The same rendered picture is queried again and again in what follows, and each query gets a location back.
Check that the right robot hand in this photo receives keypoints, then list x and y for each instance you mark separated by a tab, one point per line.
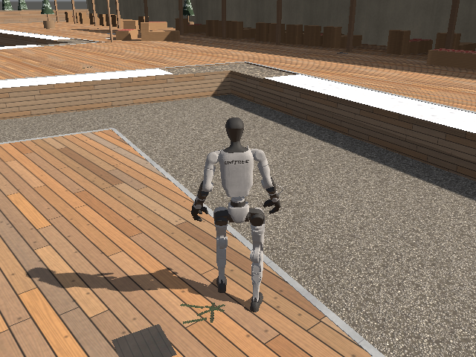
270	203

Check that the right robot shin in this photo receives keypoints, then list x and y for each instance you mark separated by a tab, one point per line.
256	276

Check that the left robot forearm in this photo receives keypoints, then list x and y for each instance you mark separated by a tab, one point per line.
201	197

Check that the left robot upper arm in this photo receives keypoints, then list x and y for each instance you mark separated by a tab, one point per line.
212	158

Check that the left robot hand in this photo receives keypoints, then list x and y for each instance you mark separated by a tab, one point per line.
194	212

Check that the right robot upper arm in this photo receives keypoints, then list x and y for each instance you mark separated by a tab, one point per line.
260	156

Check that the robot head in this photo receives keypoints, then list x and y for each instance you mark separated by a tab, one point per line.
234	128

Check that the right robot forearm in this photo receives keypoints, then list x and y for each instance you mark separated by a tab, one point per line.
272	192

